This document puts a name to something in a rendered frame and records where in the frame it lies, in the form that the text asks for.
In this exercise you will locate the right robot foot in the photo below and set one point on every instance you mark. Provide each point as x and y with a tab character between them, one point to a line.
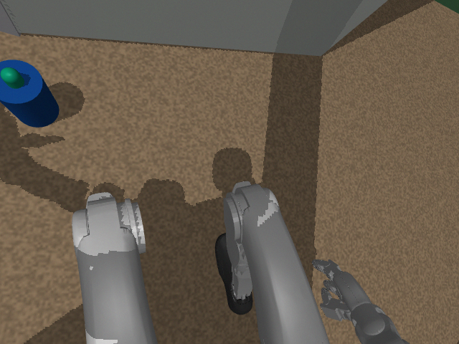
224	265

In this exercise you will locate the right robot hand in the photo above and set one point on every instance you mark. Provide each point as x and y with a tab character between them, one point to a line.
342	284

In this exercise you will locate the bottle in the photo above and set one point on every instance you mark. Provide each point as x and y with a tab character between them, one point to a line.
24	92

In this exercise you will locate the right robot arm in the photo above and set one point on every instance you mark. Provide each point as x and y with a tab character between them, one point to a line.
373	326

